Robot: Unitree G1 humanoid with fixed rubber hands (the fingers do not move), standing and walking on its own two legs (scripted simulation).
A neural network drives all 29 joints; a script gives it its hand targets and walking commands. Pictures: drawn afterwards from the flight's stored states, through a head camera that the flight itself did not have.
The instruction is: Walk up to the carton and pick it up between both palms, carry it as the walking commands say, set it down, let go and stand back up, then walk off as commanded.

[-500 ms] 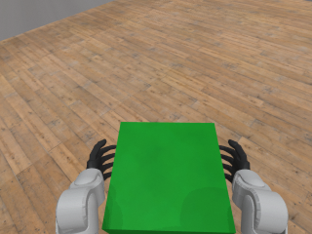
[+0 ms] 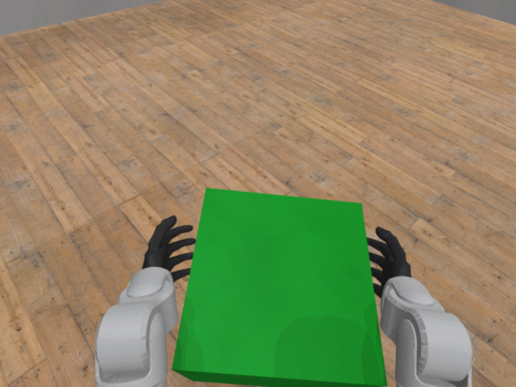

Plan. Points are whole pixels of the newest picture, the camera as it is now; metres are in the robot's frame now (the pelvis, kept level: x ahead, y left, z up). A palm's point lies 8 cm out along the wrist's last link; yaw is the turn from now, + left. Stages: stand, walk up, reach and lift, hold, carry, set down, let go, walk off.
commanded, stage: carry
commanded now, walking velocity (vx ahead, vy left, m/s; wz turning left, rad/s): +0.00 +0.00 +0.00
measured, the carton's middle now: (271, 298) +0.25 +0.01 +0.00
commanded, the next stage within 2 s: none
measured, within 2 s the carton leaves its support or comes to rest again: neither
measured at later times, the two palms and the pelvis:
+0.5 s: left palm (130, 328) +0.16 +0.18 +0.10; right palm (395, 347) +0.16 -0.12 +0.11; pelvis -0.08 +0.03 +0.00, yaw -1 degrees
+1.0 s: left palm (139, 355) +0.14 +0.17 +0.07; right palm out of the picture +0.10 -0.13 +0.09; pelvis -0.13 +0.05 -0.01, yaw -9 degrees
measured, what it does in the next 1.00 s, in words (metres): walks backwards: right foot, then left foot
